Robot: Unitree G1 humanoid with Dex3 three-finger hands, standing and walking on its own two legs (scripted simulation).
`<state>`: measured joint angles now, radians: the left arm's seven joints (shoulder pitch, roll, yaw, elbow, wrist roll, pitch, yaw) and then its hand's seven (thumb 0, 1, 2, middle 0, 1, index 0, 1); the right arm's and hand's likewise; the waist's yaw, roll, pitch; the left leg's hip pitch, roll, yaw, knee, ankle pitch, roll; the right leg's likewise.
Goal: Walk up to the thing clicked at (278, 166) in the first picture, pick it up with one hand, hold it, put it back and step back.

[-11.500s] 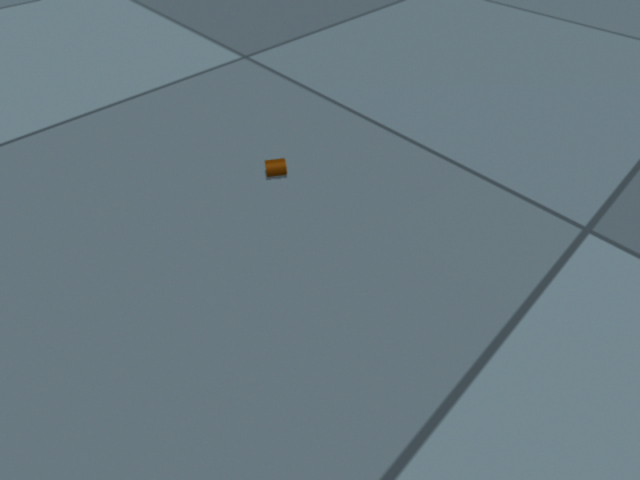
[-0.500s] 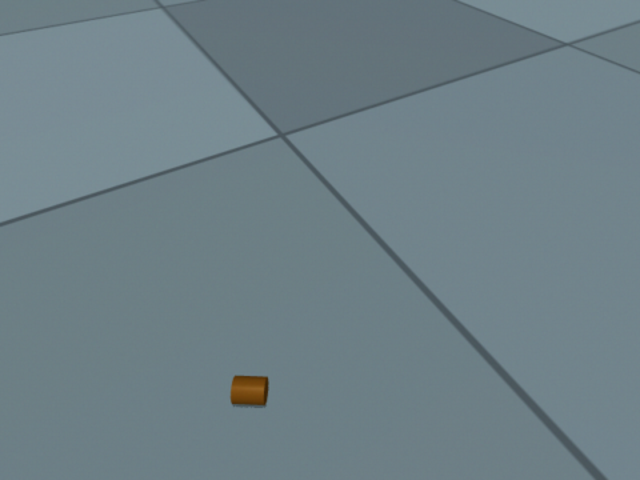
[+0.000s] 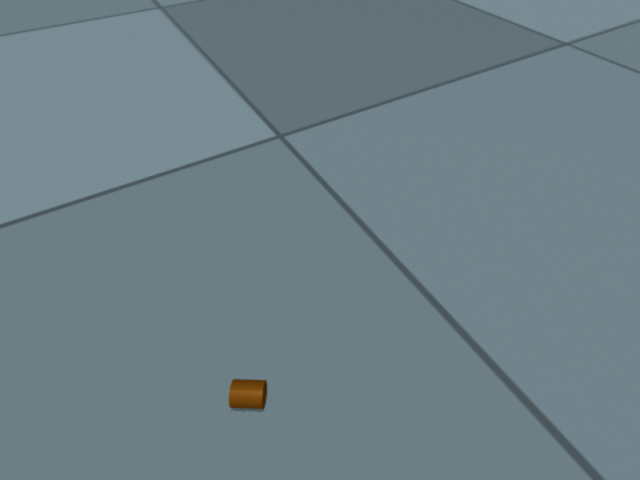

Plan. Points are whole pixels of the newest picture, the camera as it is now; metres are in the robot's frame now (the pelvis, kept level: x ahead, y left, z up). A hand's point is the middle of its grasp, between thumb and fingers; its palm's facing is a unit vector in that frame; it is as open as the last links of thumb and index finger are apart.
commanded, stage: stand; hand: left
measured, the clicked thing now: (248, 393) +0.50 +0.25 -0.74
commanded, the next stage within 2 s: walk up in 0.94 s
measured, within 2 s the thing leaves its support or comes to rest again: neither
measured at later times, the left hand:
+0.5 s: hand out of the picture +0.08 +0.25 -0.15, palm faces -0.02 -0.93 -0.36, open 7.3 cm
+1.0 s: hand out of the picture +0.08 +0.25 -0.15, palm faces -0.01 -0.94 -0.35, open 7.3 cm
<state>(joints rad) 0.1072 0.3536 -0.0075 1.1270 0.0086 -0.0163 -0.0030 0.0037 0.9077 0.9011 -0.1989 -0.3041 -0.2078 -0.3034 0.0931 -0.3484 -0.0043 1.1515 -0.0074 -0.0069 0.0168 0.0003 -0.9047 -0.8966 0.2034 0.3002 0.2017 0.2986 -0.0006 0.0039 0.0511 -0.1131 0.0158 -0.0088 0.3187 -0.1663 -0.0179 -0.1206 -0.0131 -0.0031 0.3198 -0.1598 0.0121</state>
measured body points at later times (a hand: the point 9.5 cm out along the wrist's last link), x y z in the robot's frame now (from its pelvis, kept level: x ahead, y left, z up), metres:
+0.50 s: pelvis +0.01 +0.00 +0.00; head +0.01 -0.01 +0.45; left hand +0.09 +0.30 -0.13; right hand +0.08 -0.30 -0.14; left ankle +0.01 +0.13 -0.75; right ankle +0.01 -0.13 -0.75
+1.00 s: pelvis +0.01 -0.01 +0.00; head +0.01 -0.01 +0.45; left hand +0.08 +0.30 -0.13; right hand +0.07 -0.31 -0.13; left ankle +0.00 +0.13 -0.74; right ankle +0.01 -0.12 -0.75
